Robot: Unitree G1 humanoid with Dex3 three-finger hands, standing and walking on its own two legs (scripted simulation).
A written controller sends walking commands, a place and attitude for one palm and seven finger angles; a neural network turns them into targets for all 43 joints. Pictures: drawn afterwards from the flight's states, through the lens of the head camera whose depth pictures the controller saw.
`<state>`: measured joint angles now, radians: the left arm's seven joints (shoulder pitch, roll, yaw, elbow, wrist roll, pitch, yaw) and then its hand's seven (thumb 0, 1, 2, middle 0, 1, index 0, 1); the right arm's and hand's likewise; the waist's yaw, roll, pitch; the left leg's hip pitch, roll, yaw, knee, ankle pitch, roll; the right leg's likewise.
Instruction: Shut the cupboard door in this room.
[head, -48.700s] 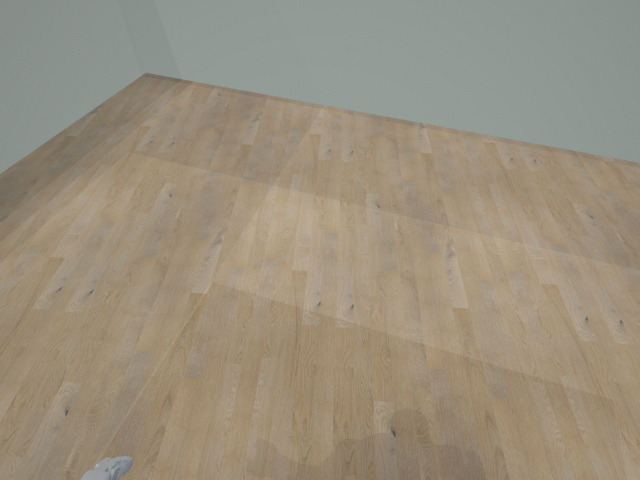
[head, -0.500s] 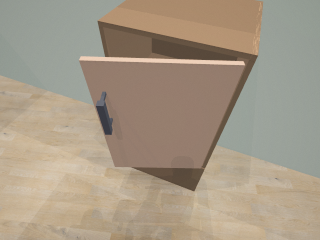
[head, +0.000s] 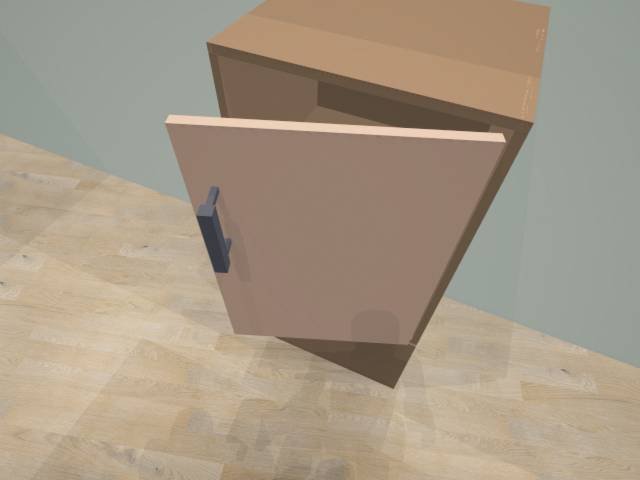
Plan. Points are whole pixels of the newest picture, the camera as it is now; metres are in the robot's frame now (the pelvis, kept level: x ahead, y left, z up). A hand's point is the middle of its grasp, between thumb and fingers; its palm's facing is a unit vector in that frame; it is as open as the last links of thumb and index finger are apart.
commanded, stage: come to a stop and stand still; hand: left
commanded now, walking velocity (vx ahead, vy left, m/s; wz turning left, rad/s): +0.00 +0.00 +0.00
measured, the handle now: (218, 231) +0.44 +0.20 +0.02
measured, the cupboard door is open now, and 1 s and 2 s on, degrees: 21 21 21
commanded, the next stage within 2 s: look again from close up in 1.34 s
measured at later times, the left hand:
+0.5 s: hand out of the picture -0.08 +0.23 -0.16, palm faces +0.07 -0.97 -0.23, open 7.3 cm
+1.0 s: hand out of the picture -0.11 +0.24 -0.16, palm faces +0.04 -0.98 -0.20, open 7.3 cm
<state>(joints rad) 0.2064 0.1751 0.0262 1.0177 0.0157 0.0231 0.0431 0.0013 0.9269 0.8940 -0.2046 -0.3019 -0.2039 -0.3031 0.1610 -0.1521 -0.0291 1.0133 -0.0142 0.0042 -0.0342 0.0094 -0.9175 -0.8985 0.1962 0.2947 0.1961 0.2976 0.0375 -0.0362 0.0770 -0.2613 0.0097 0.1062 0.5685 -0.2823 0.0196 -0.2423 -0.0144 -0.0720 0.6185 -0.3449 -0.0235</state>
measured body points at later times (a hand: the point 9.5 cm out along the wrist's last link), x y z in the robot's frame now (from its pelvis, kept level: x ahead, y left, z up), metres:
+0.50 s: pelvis -0.07 +0.04 +0.01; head -0.08 +0.03 +0.46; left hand -0.08 +0.28 -0.14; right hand -0.03 -0.20 -0.14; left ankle +0.04 +0.11 -0.72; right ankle -0.02 -0.08 -0.72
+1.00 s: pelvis -0.16 +0.06 +0.01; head -0.17 +0.06 +0.46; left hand -0.11 +0.29 -0.14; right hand -0.19 -0.14 -0.15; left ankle -0.07 +0.12 -0.73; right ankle -0.20 -0.05 -0.71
